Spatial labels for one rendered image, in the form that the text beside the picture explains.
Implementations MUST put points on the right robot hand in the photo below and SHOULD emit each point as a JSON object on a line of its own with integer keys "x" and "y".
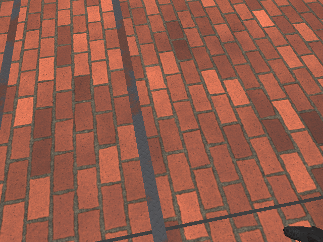
{"x": 304, "y": 234}

